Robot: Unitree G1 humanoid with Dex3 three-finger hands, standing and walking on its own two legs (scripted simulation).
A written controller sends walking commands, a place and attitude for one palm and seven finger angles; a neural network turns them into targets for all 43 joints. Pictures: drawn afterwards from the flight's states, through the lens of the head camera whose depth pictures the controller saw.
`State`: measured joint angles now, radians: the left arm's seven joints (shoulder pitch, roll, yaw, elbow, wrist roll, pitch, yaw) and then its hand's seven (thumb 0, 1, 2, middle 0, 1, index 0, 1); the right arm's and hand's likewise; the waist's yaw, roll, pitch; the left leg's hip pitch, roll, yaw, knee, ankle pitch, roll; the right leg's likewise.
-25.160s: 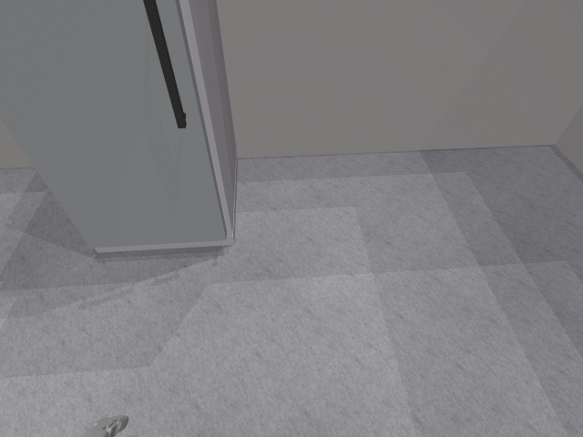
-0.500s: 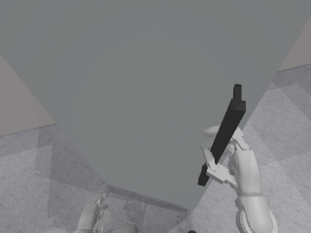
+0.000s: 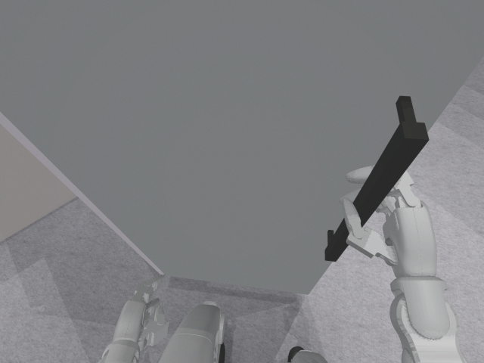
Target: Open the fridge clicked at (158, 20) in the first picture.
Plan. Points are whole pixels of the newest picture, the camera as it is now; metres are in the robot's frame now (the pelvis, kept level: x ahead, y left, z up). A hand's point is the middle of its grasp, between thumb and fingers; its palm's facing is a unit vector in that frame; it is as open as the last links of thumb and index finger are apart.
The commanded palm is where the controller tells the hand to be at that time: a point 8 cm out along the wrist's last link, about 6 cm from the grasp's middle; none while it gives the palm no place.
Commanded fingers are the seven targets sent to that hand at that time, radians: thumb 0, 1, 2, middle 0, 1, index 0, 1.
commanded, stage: walk backward, drawing the door open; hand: right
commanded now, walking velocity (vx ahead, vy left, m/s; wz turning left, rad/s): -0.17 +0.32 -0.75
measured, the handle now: (356, 203) +0.33 -0.13 +0.08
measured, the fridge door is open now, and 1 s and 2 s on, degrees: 47 82 74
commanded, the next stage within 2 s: stop walking and hold the door back in 0.68 s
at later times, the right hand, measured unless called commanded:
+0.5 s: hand out of the picture +0.12 -0.05 +0.11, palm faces +0.39 +0.90 -0.18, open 6.3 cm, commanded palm +0.07 -0.09 +0.11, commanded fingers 0.00 -0.90 -0.90 0.45 1.40 0.45 1.40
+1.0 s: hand out of the picture +0.04 +0.03 +0.11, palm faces +0.76 +0.57 -0.31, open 6.0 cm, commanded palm +0.00 -0.02 +0.10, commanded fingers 0.00 -0.90 -0.90 0.45 1.40 0.45 1.40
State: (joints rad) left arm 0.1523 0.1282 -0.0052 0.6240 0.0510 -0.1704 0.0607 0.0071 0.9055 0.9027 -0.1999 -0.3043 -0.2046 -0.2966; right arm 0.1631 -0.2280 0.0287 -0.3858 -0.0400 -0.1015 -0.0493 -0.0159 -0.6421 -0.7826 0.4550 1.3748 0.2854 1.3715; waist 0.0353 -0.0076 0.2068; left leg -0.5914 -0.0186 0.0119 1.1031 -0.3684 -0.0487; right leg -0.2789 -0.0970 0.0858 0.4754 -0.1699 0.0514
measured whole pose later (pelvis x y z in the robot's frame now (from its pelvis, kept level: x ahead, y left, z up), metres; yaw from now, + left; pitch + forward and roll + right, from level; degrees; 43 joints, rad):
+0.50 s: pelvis -0.08 +0.19 -0.01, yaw -22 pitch -3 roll +3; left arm 0.14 0.14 0.02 0.61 0.04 -0.13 0.09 0.01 0.91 0.90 -0.20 -0.30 -0.20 -0.30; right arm 0.20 -0.27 -0.05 -0.44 -0.02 -0.13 -0.05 -0.02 -0.63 -0.79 0.45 1.40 0.32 1.35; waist 0.02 0.06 0.19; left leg -0.52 0.00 0.07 1.09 -0.48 -0.05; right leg -0.29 -0.04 -0.07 0.65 -0.32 -0.05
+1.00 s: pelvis -0.08 +0.36 +0.00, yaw -36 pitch -3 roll -4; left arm 0.17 0.27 0.01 0.70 0.00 -0.07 0.10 0.01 0.91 0.90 -0.20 -0.30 -0.20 -0.30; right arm 0.05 -0.27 -0.13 0.10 0.04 -0.15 -0.11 -0.06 -0.62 -0.82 0.45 1.40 0.37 1.39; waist -0.02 -0.03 0.03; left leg -0.22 0.09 0.13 0.50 -0.24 0.03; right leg -0.53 0.04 0.02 1.21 -0.31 0.05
